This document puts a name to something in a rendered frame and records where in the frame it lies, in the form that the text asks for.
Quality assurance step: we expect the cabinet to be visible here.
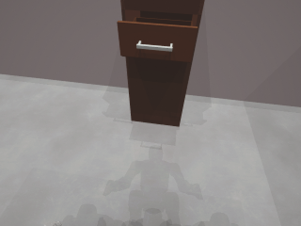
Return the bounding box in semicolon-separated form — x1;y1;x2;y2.
120;0;205;127

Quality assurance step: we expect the handle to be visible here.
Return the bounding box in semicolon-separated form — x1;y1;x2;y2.
136;40;173;52

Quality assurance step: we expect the drawer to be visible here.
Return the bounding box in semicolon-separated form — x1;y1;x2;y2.
117;17;198;63

